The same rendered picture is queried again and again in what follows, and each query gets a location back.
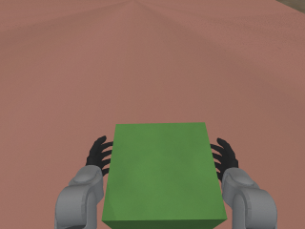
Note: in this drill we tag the left robot hand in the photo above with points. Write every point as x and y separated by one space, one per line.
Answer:
96 155

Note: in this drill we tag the right robot hand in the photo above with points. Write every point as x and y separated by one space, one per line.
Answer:
226 157

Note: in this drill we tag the right robot forearm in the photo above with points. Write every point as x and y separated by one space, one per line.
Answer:
252 207

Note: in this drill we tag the carton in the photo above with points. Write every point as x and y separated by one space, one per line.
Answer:
162 176

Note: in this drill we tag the left robot forearm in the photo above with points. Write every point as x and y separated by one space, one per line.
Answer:
76 205

